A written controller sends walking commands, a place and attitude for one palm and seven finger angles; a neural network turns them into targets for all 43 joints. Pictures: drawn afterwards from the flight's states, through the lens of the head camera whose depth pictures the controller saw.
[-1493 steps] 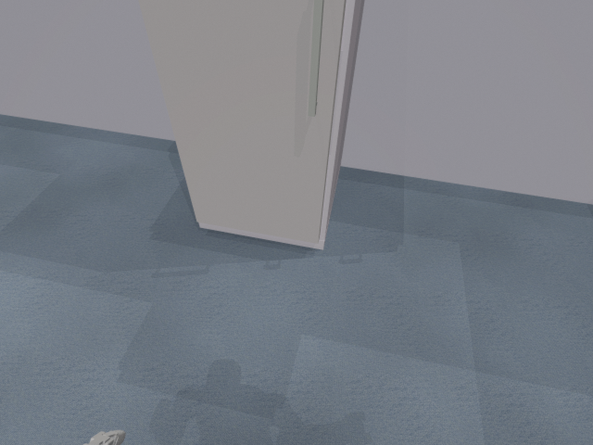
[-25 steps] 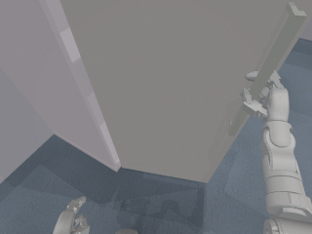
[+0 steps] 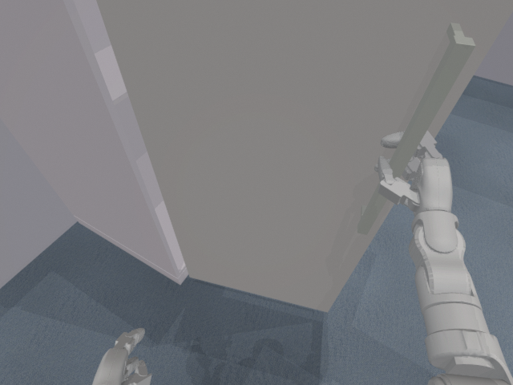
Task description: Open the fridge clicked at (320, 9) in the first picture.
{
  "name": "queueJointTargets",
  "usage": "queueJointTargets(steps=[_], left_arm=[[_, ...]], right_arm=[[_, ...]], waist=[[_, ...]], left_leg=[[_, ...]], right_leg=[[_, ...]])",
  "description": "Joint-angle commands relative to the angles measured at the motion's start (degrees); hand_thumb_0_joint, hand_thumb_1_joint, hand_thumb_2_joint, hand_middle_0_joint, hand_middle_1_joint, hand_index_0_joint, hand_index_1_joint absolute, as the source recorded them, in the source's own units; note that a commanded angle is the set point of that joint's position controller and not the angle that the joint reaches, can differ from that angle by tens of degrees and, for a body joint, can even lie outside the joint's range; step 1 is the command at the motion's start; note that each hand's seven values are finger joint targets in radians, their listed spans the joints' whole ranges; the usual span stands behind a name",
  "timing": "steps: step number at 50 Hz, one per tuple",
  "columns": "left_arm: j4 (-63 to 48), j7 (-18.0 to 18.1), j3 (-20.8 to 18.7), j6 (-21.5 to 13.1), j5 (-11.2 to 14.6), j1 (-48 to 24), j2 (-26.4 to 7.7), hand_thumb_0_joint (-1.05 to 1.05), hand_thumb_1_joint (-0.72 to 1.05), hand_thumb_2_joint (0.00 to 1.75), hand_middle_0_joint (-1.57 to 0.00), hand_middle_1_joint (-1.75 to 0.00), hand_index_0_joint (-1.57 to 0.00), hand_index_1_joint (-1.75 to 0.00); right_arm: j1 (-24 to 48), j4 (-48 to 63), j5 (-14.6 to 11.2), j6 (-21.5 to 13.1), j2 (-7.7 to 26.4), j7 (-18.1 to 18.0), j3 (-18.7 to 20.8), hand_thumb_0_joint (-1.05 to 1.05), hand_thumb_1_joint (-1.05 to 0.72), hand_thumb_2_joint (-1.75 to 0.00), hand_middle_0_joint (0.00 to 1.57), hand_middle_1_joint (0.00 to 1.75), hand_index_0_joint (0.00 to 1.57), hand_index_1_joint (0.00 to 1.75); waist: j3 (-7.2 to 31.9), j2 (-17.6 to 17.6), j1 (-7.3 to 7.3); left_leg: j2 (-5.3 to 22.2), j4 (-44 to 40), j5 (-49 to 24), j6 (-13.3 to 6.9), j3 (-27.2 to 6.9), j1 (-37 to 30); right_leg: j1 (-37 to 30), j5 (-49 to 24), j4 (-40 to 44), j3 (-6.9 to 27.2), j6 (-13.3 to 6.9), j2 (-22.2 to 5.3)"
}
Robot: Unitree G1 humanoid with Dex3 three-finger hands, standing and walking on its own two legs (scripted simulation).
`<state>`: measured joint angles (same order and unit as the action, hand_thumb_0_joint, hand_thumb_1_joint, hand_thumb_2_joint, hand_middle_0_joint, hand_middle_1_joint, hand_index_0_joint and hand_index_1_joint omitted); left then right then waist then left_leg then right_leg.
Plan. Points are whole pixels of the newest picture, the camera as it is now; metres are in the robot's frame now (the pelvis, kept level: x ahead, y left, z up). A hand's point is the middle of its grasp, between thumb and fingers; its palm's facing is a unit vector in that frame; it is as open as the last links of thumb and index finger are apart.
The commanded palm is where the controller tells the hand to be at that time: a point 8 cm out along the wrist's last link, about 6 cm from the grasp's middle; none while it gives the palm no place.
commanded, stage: stop walking and hold the door back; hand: right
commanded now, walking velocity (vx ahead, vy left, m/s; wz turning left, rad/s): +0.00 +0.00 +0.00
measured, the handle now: (397, 155) +0.45 -0.17 +0.14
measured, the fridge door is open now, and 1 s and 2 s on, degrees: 74 69 69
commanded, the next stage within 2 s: loosen the grip on the handle in 0.34 s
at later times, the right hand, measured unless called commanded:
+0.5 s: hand (388, 167) +0.43 -0.16 +0.13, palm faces +0.09 +0.97 -0.24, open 5.6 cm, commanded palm +0.38 -0.21 +0.13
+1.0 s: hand (399, 164) +0.45 -0.18 +0.12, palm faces +0.16 +0.97 -0.20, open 14.0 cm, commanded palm +0.40 -0.22 +0.13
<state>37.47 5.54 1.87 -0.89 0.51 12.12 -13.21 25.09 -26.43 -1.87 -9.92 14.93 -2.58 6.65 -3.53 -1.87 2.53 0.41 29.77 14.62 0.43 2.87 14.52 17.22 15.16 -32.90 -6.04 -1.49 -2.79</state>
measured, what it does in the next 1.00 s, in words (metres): stands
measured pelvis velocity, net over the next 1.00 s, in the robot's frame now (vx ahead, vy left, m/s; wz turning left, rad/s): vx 0.01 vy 0.01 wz -0.01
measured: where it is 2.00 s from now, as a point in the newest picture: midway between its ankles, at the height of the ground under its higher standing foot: outside the picture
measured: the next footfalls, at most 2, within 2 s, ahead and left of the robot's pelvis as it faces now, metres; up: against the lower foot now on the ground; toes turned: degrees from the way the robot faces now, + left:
none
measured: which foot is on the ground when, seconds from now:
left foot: down 0.00-1.00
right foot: down 0.00-1.00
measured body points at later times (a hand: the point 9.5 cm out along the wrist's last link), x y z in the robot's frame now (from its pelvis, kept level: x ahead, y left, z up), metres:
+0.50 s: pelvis -0.02 +0.01 +0.00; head +0.01 +0.01 +0.45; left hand +0.06 +0.27 -0.11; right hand +0.42 -0.21 +0.14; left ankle +0.01 +0.12 -0.73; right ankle +0.03 -0.10 -0.73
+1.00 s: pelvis +0.01 +0.01 +0.00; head +0.05 +0.00 +0.45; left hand +0.10 +0.28 -0.11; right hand +0.43 -0.23 +0.13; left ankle +0.01 +0.12 -0.73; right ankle +0.03 -0.10 -0.73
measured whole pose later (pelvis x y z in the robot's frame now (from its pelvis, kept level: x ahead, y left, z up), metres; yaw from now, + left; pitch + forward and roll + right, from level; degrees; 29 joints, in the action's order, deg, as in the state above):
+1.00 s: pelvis +0.01 +0.01 +0.00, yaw -1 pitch +4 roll +1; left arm 41.0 0.0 -1.8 -5.6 0.0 17.7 -14.9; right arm 33.4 -37.0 0.3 -5.7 19.2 -1.7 11.9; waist -0.2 0.2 4.0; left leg 0.6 29.0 15.0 -0.3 3.6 17.8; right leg 20.2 14.4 -30.9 -5.3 -1.1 -2.4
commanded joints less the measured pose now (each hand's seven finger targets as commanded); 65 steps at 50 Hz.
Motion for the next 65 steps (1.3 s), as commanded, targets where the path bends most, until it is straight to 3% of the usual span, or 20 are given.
queueJointTargets(steps=[1, 21, 22, 23, 24, 25, 27, 28, 30, 35, 40, 41, 42, 44, 48, 50, 55, 56, 62, 65], left_arm=[[-5.35, 1.37, -3.28, -2.31, 0.16, -1.58, -7.8, 0.0, 0.9, 0.9, -0.2, -0.3, -0.2, -0.3], [-4.2, 2.06, -3.59, -2.2, 0.5, 0.98, -9.35, 0.0, 0.9, 0.9, -0.2, -0.3, -0.2, -0.3], [-9.75, 1.3, 0.13, -4.03, 1.91, 5.0, -4.43, 0.0, 0.9, 0.9, -0.2, -0.3, -0.2, -0.3], [-2.39, -1.49, -6.31, -6.98, -1.17, 5.31, -8.73, 0.0, 0.9, 0.9, -0.2, -0.3, -0.2, -0.3], [-4.09, -2.56, -5.84, -7.61, -0.23, 8.09, -9.45, 0.0, 0.9, 0.9, -0.2, -0.3, -0.2, -0.3], [-3.64, -2.76, -6.36, -7.94, -0.55, 9.54, -11.67, 0.0, 0.9, 0.9, -0.2, -0.3, -0.2, -0.3], [-4.07, -3.05, -5.81, -8.75, -0.53, 6.68, -10.53, 0.0, 0.9, 0.9, -0.2, -0.3, -0.2, -0.3], [-4.85, -3.97, -5.29, -9.15, -0.73, 6.42, -9.89, 0.0, 0.9, 0.9, -0.2, -0.3, -0.2, -0.3], [-4.7, -5.24, -5.61, -9.18, -0.49, 6.58, -9.61, 0.0, 0.9, 0.9, -0.2, -0.3, -0.2, -0.3], [-5.63, -5.99, -6.59, -7.54, 0.47, 6.77, -11.28, 0.0, 0.9, 0.9, -0.2, -0.3, -0.2, -0.3], [-5.74, -5.86, -6.71, -6.89, 0.62, 5.65, -10.17, 0.0, 0.9, 0.9, -0.2, -0.3, -0.2, -0.3], [-5.62, -5.92, -6.71, -6.83, 0.52, 5.46, -9.88, 0.0, 0.9, 0.9, -0.2, -0.3, -0.2, -0.3], [-2.91, -4.94, -6.26, -6.53, 0.06, 6.72, -11.06, 0.0, 0.9, 0.9, -0.2, -0.3, -0.2, -0.3], [-2.06, -5.14, -6.49, -6.28, -0.2, 7.91, -10.15, 0.0, 0.9, 0.9, -0.2, -0.3, -0.2, -0.3], [-1.56, -4.99, -7.04, -7.03, -0.49, 7.92, -10.07, 0.0, 0.9, 0.9, -0.2, -0.3, -0.2, -0.3], [-1.45, -5.3, -6.95, -7.23, -0.16, 7.51, -9.61, 0.0, 0.9, 0.9, -0.2, -0.3, -0.2, -0.3], [-1.47, -4.99, -6.5, -6.56, 0.82, 6.03, -10.13, 0.0, 0.9, 0.9, -0.2, -0.3, -0.2, -0.3], [-0.07, -4.14, -6.24, -6.0, 0.39, 6.73, -11.34, 0.0, 0.9, 0.9, -0.2, -0.3, -0.2, -0.3], [-2.28, -3.24, -5.28, -5.35, -0.04, 5.05, -9.33, 0.0, 0.9, 0.9, -0.2, -0.3, -0.2, -0.3], [-2.34, -3.34, -5.07, -5.21, 0.33, 5.27, -9.38, 0.0, 0.9, 0.9, -0.2, -0.3, -0.2, -0.3]], right_arm=[[23.44, 3.85, -0.2, -2.39, 15.04, -2.16, 7.11, 0.0, -0.9, -0.9, 0.45, 1.4, 0.45, 1.4], [26.21, -10.58, 0.26, -3.8, 21.14, -1.5, 11.01, 0.0, -0.9, -0.9, 0.45, 1.4, 0.45, 1.4], [71.45, 6.7, 5.58, -6.92, 42.0, -3.22, 19.52, 0.0, -0.9, -0.9, 0.45, 1.4, 0.45, 1.4], [56.45, -15.98, 9.43, -0.53, 30.79, 2.68, 14.53, 0.0, -0.78, -0.84, 0.45, 1.4, 0.45, 1.4], [50.97, -12.3, 3.9, -1.04, 19.38, 2.84, 8.34, 0.0, -0.66, -0.78, 0.45, 1.4, 0.45, 1.4], [45.68, -13.74, 3.84, -0.78, 22.48, 2.84, 12.35, 0.0, -0.54, -0.73, 0.45, 1.4, 0.45, 1.4], [41.4, -16.33, 1.29, -0.88, 22.53, 3.0, 14.39, 0.0, -0.3, -0.61, 0.45, 1.4, 0.45, 1.4], [44.12, -10.05, 1.13, -1.76, 17.28, 3.37, 8.72, 0.0, -0.17, -0.55, 0.45, 1.4, 0.45, 1.4], [38.02, -10.08, 2.82, -2.25, 13.15, 3.17, 5.1, 0.0, 0.07, -0.43, 0.45, 1.4, 0.45, 1.4], [27.72, -8.66, 1.13, 0.01, 16.06, 3.3, 9.35, 0.0, 0.55, -0.2, 0.41, 1.35, 0.41, 1.35], [26.87, 3.05, 0.73, 1.53, 14.78, 2.94, 7.97, 0.0, 0.55, -0.2, 0.34, 1.27, 0.34, 1.27], [27.48, 5.61, 1.05, 1.33, 13.84, 2.43, 6.9, 0.0, 0.55, -0.2, 0.33, 1.25, 0.33, 1.25], [40.38, 3.47, 2.53, 0.84, 21.68, 0.94, 10.41, 0.0, 0.55, -0.2, 0.32, 1.23, 0.32, 1.23], [38.57, 1.72, 3.44, 0.35, 18.18, 0.04, 8.52, 0.0, 0.55, -0.2, 0.29, 1.2, 0.29, 1.2], [37.58, 8.18, 1.68, -2.1, 16.35, 0.36, 7.66, 0.0, 0.55, -0.2, 0.25, 1.15, 0.25, 1.15], [32.54, 7.05, 0.91, -1.88, 11.13, 1.55, 3.84, 0.0, 0.55, -0.2, 0.25, 1.15, 0.25, 1.15], [29.18, 1.48, 0.01, 1.88, 10.0, 2.43, 3.68, 0.0, 0.55, -0.2, 0.25, 1.15, 0.25, 1.15], [33.98, -1.72, 0.8, 2.05, 21.37, 1.62, 12.27, 0.0, 0.55, -0.2, 0.25, 1.15, 0.25, 1.15], [29.8, 0.9, 0.71, 0.07, 22.48, 3.21, 14.15, 0.0, 0.55, -0.2, 0.25, 1.15, 0.25, 1.15], [29.31, -0.57, 0.56, -0.16, 20.39, 4.92, 11.25, 0.0, 0.55, -0.2, 0.25, 1.15, 0.25, 1.15]], waist=[[16.17, 5.13, -2.12], [16.54, 3.51, -2.77], [10.6, -6.56, -0.94], [25.51, 7.07, 2.0], [21.1, 13.66, 4.83], [25.4, 13.75, 2.57], [21.89, 2.74, -0.16], [21.24, -5.36, 0.15], [16.36, -9.05, -0.18], [15.13, 10.76, 0.31], [20.55, 1.67, -0.74], [21.22, -0.59, -0.41], [18.73, 0.77, 2.93], [19.29, 0.74, 2.61], [30.32, -5.77, 1.35], [29.67, -4.46, 1.14], [19.68, 4.22, 1.44], [17.8, 6.33, 1.48], [22.97, 0.76, -1.4], [22.11, 0.19, -0.3]], left_leg=[[8.08, -8.04, -2.33, -2.03, -8.0, -2.15], [6.54, -7.11, -3.4, -1.02, -5.89, -4.35], [1.44, -3.3, 10.58, -0.08, -3.61, -4.37], [-0.58, -3.95, -5.66, -2.65, -2.85, -3.95], [-2.11, -5.3, -6.86, -1.56, -1.47, -0.55], [-1.66, -4.93, -5.48, -1.94, -3.22, -1.71], [-0.74, -6.2, -2.59, -3.22, -5.16, -2.07], [-0.12, -5.98, -2.45, -3.81, -5.5, -1.0], [-0.41, -5.81, -3.71, -4.49, -4.32, 1.52], [-0.56, -6.31, -6.34, -2.1, -3.56, -1.07], [-1.39, -4.42, -12.28, -2.31, -2.93, -2.51], [-1.62, -4.24, -12.52, -2.25, -2.6, -1.95], [-1.75, -4.45, -10.79, -1.71, -2.7, 1.08], [-2.3, -4.25, -11.03, -1.67, -2.1, 0.75], [-2.45, -2.54, -17.07, -1.94, -1.8, -1.2], [-2.68, -2.18, -19.31, -1.72, -1.19, -0.26], [-2.73, -3.16, -17.47, -1.16, 0.0, 0.72], [-2.58, -3.73, -16.44, -1.06, -0.37, 0.29], [-2.06, -2.62, -19.94, -1.56, -1.48, -5.14], [-2.06, -2.89, -18.85, -1.38, -1.37, -3.7]], right_leg=[[-4.86, -5.39, 3.28, 6.03, 0.66, -3.18], [-3.22, -9.72, 5.37, 7.56, 0.26, -4.52], [-2.8, 5.82, 12.42, 5.5, 0.34, -2.21], [-5.22, -8.89, 9.66, 2.72, -0.26, 0.81], [-5.03, -7.9, 9.15, 4.45, -0.87, 0.44], [-7.39, -5.42, 9.64, 4.85, -0.45, 0.48], [-6.78, -3.16, 9.36, 4.38, 0.23, 1.32], [-7.81, -2.87, 9.36, 4.41, 0.8, 1.28], [-7.27, -4.15, 8.57, 4.63, 0.84, 1.4], [-1.64, -6.01, 7.18, 3.41, -0.72, 2.12], [-6.57, -12.67, 6.13, 3.26, -0.32, 2.36], [-7.62, -13.6, 5.84, 3.27, -0.18, 2.41], [-6.69, -11.39, 4.97, 3.94, -0.44, 2.3], [-6.26, -11.94, 5.36, 4.37, -0.36, 2.41], [-14.68, -21.78, 3.45, 5.23, 0.42, 2.15], [-16.08, -26.81, 2.57, 5.67, 0.59, 1.72], [-8.62, -20.11, 4.08, 5.56, 0.06, 1.99], [-5.96, -16.86, 4.71, 5.55, -0.09, 2.04], [-7.23, -19.5, 4.31, 4.27, -0.08, 2.73], [-7.05, -17.93, 4.3, 4.26, 0.05, 2.56]])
